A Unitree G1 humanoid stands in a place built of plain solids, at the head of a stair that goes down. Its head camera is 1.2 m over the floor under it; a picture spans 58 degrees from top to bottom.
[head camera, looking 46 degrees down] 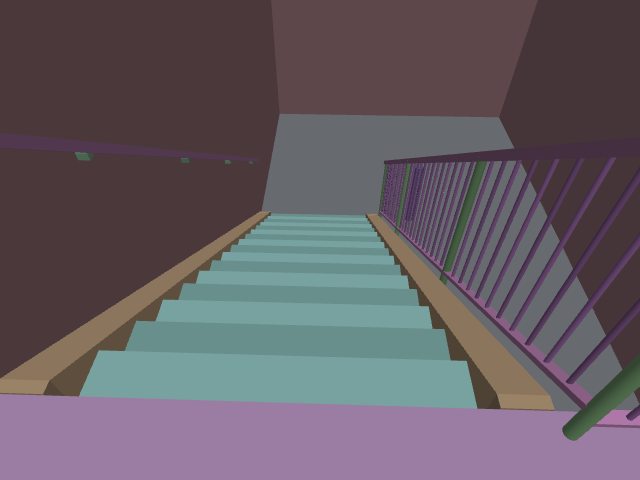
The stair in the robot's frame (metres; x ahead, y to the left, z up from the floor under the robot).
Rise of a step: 0.18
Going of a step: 0.24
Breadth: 1.29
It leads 2 degrees to the right of straight ahead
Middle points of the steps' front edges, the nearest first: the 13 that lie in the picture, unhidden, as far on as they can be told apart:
0.52 0.14 0.00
0.76 0.14 -0.17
1.00 0.13 -0.35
1.24 0.12 -0.53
1.48 0.11 -0.70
1.72 0.11 -0.88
1.96 0.10 -1.06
2.20 0.09 -1.23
2.44 0.08 -1.41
2.68 0.08 -1.58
2.92 0.07 -1.76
3.16 0.06 -1.94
3.40 0.05 -2.11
